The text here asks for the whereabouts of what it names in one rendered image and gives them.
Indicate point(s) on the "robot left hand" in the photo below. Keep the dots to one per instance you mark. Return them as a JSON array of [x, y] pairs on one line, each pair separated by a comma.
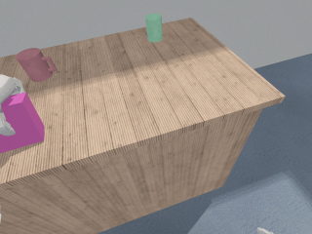
[[8, 86]]

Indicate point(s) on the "table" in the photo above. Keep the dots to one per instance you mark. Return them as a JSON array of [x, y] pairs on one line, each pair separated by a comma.
[[131, 127]]

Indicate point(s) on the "sponge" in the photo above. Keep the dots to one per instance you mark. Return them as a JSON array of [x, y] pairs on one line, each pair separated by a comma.
[[24, 119]]

